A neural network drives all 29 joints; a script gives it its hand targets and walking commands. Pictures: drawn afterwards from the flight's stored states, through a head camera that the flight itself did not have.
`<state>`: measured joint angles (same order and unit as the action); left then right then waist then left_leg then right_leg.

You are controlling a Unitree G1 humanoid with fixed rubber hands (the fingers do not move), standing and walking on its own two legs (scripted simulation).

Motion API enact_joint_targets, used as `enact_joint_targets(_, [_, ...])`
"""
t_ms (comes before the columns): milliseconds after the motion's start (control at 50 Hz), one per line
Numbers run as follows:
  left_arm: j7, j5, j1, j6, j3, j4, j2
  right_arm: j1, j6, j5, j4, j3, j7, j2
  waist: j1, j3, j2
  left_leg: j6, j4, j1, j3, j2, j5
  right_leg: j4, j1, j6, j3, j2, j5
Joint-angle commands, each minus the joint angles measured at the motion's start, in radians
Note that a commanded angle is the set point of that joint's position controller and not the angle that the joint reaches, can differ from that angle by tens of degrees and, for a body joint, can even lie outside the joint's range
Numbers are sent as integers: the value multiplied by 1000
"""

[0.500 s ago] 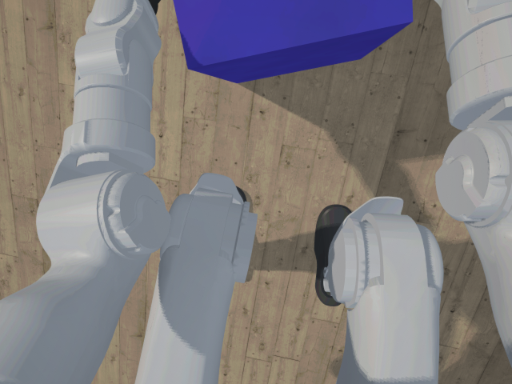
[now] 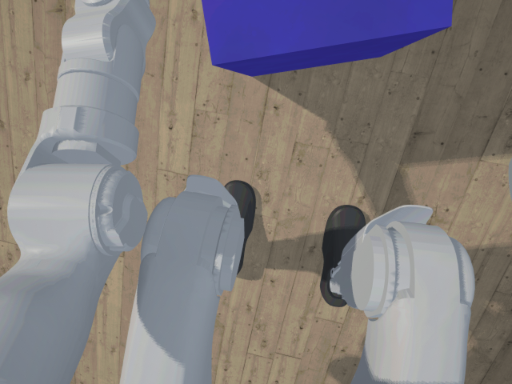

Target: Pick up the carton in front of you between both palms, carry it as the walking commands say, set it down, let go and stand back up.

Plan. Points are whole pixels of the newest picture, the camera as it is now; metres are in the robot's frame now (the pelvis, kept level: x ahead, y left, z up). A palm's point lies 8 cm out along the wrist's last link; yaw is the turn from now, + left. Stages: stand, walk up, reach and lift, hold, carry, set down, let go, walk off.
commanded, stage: set down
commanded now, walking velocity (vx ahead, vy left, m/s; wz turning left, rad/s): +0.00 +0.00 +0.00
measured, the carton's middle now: out of the picture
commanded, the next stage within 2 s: let go in 0.92 s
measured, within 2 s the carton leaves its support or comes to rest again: neither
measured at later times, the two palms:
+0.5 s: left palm out of the picture +0.55 +0.20 +0.02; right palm out of the picture +0.62 -0.18 +0.02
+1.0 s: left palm out of the picture +0.54 +0.20 +0.17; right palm out of the picture +0.62 -0.19 +0.17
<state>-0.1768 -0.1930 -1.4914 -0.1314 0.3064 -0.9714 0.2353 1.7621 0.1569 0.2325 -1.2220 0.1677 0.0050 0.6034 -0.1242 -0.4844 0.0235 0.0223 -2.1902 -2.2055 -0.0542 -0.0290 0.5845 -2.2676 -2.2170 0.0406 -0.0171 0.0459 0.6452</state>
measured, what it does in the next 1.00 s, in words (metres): rises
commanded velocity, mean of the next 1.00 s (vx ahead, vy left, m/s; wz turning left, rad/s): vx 0.00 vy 0.00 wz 0.00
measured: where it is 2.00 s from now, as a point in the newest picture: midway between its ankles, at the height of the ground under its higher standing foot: (283, 258)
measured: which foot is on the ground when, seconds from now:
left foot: down 0.00-1.00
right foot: down 0.00-1.00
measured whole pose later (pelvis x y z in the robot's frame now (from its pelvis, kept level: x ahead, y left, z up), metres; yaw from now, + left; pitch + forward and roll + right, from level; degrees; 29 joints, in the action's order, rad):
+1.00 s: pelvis +0.03 -0.01 +0.26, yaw -2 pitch +47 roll +3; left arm -0.11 0.02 -1.16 -0.26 0.44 -0.69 0.11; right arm 1.46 0.25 -0.09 -1.09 -0.21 0.10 0.46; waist -0.13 -0.02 -0.03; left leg 0.03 -1.15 -1.64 0.01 -0.03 0.32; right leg -1.21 -1.65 0.03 -0.04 0.07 0.37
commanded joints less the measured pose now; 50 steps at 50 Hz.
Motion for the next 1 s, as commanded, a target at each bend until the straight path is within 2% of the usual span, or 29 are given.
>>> enact_joint_targets(0, [-30, -23, -247, -15, -16, 206, 145, 339, 10, -18, 149, -47, -1, 127, -71, 1581, -191, 0, 171, 799, -21, -26, -534, 224, 717, -15, -7, -12, -414])
enact_joint_targets(60, [-47, -25, -228, -60, -28, 260, 109, 318, 45, -52, 178, -100, 1, 131, -45, 1606, -176, 3, 233, 840, -24, -42, -505, 288, 708, -5, 12, 0, -374])
enact_joint_targets(120, [-49, 9, -187, -91, -4, 236, 64, 271, 65, -97, 135, -150, 18, 110, -34, 1469, -162, 11, 297, 768, -21, -47, -433, 355, 630, 0, 10, 2, -309])
enact_joint_targets(180, [-39, 63, -152, -95, 37, 213, 27, 214, 61, -140, 96, -191, 39, 80, -34, 1360, -147, 22, 356, 709, -18, -46, -399, 416, 569, -1, 4, 4, -289])
enact_joint_targets(240, [-27, 109, -136, -93, 72, 217, 12, 191, 57, -173, 91, -218, 53, 62, -42, 1342, -147, 26, 415, 694, -20, -46, -395, 472, 576, -6, 0, 8, -296])
enact_joint_targets(340, [-18, 138, -126, -98, 106, 260, 27, 203, 67, -202, 138, -235, 61, 55, -61, 1433, -188, 27, 507, 694, -32, -45, -404, 560, 713, -19, -2, 18, -345])
enact_joint_targets(460, [-8, 117, -91, -119, 106, 325, 53, 213, 98, -202, 218, -222, 57, 50, -71, 1602, -253, 21, 607, 709, -52, -49, -456, 651, 951, -37, -6, 26, -478])
enact_joint_targets(540, [2, 107, -48, -134, 101, 352, 56, 184, 116, -204, 252, -227, 58, 40, -71, 1656, -273, 20, 679, 726, -56, -53, -491, 712, 1065, -43, -11, 28, -561])
enact_joint_targets(680, [23, 129, 22, -137, 107, 374, 36, 105, 116, -239, 261, -279, 70, 21, -62, 1626, -254, 27, 819, 795, -45, -55, -542, 851, 1153, -43, -22, 30, -632])
enact_joint_targets(880, [48, 184, 95, -120, 128, 381, -6, 25, 90, -289, 234, -355, 91, -11, -55, 1527, -204, 38, 1041, 949, -30, -44, -573, 1083, 1245, -42, -31, 27, -640])
enact_joint_targets(980, [81, 242, 192, -101, 136, 390, -30, -97, 72, -349, 236, -420, 89, -61, -31, 1524, -186, 38, 1128, 1035, -26, -42, -602, 1183, 1333, -46, -31, 27, -702])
